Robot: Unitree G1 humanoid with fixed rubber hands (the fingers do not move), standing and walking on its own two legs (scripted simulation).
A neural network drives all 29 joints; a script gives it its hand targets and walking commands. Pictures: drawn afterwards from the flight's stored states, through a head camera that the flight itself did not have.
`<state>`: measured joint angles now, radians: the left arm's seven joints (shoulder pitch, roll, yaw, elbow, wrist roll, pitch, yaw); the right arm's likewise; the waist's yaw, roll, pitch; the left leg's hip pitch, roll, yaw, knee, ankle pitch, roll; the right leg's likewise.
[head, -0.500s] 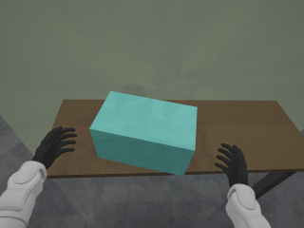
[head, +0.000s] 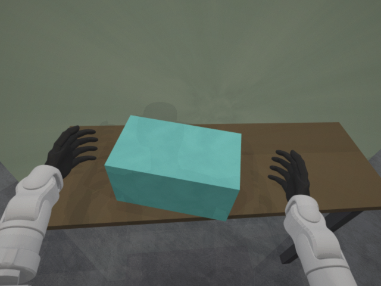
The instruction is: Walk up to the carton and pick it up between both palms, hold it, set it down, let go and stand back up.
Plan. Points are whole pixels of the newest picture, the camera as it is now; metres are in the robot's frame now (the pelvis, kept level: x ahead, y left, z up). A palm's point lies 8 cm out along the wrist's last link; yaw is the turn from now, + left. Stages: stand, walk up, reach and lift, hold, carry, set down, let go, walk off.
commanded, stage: reach and lift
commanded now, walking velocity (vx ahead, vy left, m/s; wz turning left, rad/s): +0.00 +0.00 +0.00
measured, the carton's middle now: (177, 167) +0.41 +0.03 -0.01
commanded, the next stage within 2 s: none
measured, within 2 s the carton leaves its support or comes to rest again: neither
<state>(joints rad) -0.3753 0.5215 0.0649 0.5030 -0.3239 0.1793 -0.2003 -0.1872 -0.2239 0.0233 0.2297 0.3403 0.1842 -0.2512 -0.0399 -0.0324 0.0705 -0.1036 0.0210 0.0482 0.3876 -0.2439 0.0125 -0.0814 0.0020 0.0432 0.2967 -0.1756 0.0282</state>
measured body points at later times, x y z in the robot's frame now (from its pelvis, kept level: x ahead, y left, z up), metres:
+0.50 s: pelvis -0.01 +0.01 +0.00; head +0.01 +0.03 +0.45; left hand +0.43 +0.24 +0.11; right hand +0.37 -0.23 +0.10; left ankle -0.02 +0.10 -0.75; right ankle -0.01 -0.14 -0.75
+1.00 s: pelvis +0.00 +0.00 -0.01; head +0.03 +0.03 +0.44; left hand +0.48 +0.23 +0.13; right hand +0.42 -0.23 +0.12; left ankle -0.02 +0.10 -0.75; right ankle -0.01 -0.14 -0.75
